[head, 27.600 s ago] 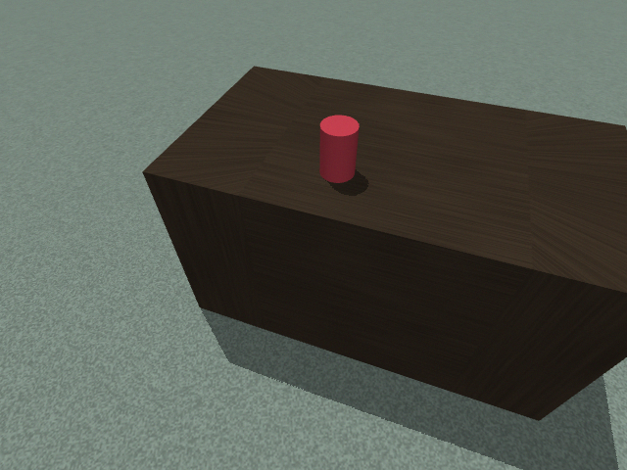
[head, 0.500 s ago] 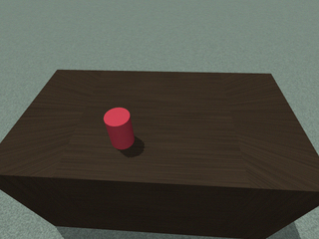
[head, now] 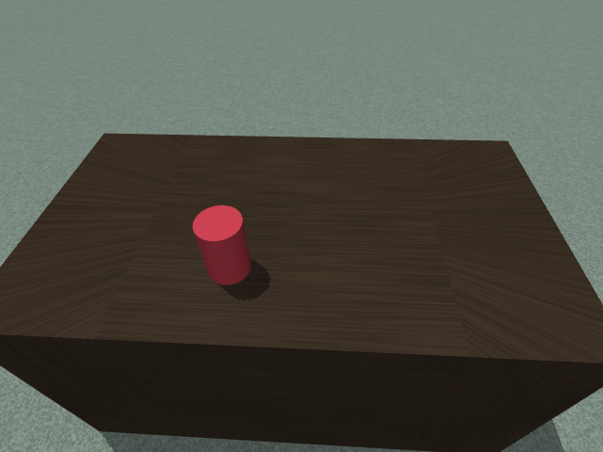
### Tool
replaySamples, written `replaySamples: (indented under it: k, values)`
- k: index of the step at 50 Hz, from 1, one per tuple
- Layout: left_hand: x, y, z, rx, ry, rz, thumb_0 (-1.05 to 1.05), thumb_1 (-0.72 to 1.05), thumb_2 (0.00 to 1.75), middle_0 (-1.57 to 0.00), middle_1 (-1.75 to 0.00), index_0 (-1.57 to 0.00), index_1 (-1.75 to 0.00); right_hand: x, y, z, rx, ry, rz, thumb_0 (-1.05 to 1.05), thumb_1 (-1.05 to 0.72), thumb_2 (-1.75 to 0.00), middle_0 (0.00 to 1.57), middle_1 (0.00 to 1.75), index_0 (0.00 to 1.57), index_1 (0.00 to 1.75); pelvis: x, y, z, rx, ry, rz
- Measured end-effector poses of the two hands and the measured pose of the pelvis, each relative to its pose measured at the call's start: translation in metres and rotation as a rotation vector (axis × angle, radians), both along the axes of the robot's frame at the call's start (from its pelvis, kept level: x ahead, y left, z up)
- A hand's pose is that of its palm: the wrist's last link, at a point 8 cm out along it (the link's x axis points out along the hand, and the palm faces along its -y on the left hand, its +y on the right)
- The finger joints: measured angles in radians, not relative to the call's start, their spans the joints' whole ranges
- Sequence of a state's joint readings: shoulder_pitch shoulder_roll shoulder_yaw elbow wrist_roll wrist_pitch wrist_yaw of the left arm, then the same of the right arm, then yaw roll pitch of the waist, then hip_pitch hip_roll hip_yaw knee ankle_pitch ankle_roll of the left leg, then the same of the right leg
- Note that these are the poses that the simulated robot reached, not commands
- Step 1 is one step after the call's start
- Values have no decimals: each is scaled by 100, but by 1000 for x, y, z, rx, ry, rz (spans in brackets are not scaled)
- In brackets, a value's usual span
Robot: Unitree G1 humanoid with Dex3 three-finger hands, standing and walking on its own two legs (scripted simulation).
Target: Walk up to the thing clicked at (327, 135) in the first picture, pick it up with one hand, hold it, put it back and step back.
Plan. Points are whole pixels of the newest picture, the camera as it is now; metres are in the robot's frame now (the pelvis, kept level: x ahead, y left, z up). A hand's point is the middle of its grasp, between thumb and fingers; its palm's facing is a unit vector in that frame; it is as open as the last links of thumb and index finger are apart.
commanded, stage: stand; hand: left
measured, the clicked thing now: (224, 246) +0.50 +0.17 -0.07
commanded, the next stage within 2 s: step back in 0.78 s
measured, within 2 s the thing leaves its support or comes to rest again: neither
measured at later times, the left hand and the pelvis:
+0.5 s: hand out of the picture +0.07 +0.25 -0.15, palm faces -0.01 -0.94 -0.34, open 7.4 cm; pelvis +0.00 +0.00 +0.00, yaw +0 degrees
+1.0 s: hand out of the picture +0.08 +0.29 -0.17, palm faces -0.03 -0.92 -0.38, open 7.4 cm; pelvis -0.04 +0.02 -0.02, yaw +0 degrees
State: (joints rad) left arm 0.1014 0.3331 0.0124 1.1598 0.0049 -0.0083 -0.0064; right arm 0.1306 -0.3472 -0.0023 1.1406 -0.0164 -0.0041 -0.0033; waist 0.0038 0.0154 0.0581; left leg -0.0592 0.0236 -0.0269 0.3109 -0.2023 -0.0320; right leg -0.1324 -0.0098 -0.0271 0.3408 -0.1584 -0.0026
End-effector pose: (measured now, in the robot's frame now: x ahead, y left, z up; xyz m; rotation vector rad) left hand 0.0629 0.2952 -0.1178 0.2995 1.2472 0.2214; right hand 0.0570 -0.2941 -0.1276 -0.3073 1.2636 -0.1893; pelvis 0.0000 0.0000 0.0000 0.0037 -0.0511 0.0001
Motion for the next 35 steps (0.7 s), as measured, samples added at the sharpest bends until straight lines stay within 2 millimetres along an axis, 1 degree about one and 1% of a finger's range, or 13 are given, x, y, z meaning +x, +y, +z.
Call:
replaySamples:
  k: [13,35]
  values:
    - [-2,0,-1,-2,4,-6,0,90,90,-20,-30,-20,-30,-1,0,1,-3,2,-1,0,-91,-89,20,30,21,30,0,0,0,-1,4,-2]
    - [6,2,1,3,-8,-22,0,90,90,-20,-30,-20,-30,2,-1,2,-2,-8,-3,0,-91,-89,20,30,21,30,2,1,0,0,7,-5]
